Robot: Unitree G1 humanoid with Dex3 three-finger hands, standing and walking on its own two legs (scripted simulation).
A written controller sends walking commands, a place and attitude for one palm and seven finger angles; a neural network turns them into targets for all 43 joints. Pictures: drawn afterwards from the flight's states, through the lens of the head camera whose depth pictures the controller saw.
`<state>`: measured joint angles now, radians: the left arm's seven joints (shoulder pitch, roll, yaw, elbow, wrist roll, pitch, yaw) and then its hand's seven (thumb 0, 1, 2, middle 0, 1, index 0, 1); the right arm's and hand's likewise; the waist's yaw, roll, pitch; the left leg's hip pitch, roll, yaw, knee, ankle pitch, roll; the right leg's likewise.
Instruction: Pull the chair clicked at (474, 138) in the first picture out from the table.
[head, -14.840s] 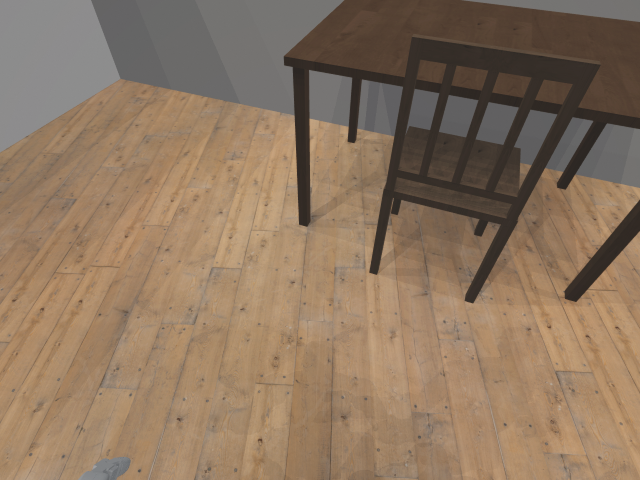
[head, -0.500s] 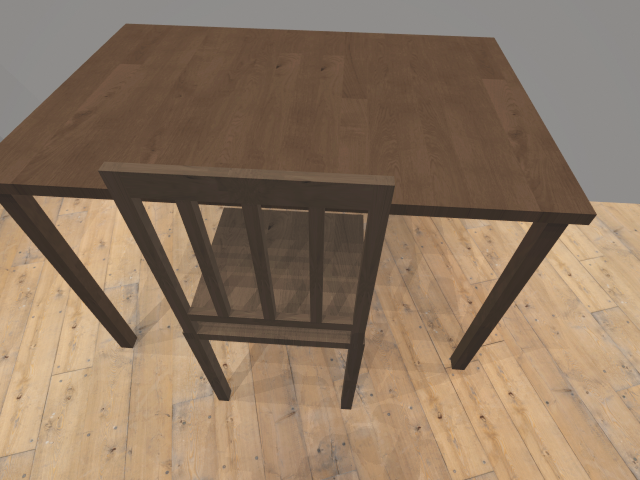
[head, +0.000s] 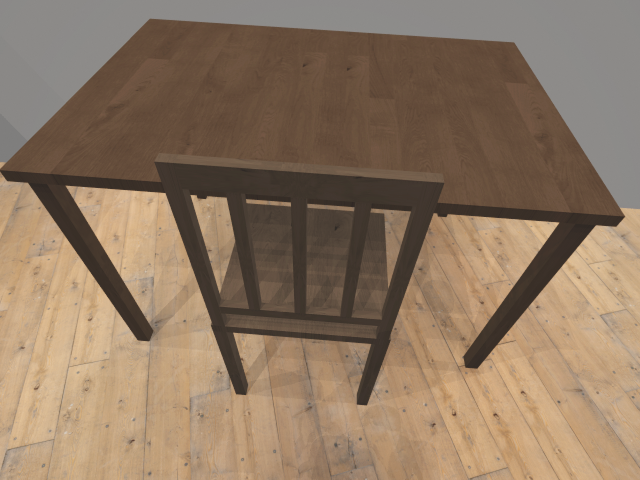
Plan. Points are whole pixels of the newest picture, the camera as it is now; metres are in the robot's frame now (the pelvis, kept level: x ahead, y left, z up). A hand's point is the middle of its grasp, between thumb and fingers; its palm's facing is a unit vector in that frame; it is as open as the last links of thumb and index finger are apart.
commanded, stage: come to a stop and stand still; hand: left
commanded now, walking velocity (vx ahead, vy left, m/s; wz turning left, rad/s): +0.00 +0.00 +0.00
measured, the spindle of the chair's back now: (300, 261) +0.49 +0.07 -0.08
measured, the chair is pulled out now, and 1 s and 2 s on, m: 0.00 0.00 0.00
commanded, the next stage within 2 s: look again from close up in 0.66 s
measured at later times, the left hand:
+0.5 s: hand out of the picture +0.01 +0.16 -0.18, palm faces +0.01 -0.99 -0.16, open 7.3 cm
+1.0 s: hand out of the picture +0.02 +0.15 -0.17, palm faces +0.02 -0.98 -0.18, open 7.3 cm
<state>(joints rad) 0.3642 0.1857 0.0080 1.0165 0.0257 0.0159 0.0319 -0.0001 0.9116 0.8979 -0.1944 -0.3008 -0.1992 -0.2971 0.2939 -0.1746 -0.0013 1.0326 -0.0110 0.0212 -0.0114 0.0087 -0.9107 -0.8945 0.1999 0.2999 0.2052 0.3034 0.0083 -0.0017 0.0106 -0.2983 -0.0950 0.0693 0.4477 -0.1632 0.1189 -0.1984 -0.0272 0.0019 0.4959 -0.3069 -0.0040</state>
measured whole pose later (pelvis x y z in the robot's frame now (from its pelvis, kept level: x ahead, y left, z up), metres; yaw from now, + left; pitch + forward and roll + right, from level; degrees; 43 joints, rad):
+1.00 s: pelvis +0.04 -0.01 +0.01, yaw +0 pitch -1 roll +0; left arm 0.32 0.15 -0.01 1.11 0.01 0.00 0.04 0.00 0.91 0.90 -0.20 -0.30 -0.20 -0.30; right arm 0.28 -0.15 0.02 1.13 0.00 -0.02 -0.03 0.01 -0.91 -0.89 0.20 0.30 0.20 0.30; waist 0.00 -0.02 0.02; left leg -0.19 -0.10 0.07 0.38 -0.19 0.10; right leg -0.08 -0.03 0.01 0.42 -0.32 0.02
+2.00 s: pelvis +0.04 -0.05 +0.01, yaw +0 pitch -1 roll +1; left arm 0.35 0.13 -0.01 1.12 0.01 0.00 0.03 0.00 0.91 0.90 -0.20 -0.30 -0.20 -0.30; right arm 0.27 -0.14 0.02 1.15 0.00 -0.02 -0.04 0.01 -0.92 -0.89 0.20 0.30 0.20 0.30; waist 0.00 -0.03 0.02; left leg -0.18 -0.06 0.04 0.40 -0.21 0.06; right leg -0.06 0.01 -0.01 0.41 -0.33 -0.03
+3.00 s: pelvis +0.03 -0.06 +0.00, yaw +1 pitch -2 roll +0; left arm 0.32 0.16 0.00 1.06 0.02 0.00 0.04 0.00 0.91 0.90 -0.20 -0.30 -0.20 -0.30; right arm 0.28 -0.15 0.01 1.09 0.00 0.01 -0.04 0.01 -0.93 -0.89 0.20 0.30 0.20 0.30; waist 0.02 -0.02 0.03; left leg -0.22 -0.04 0.02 0.46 -0.21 0.04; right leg -0.08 0.03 -0.03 0.44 -0.33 -0.04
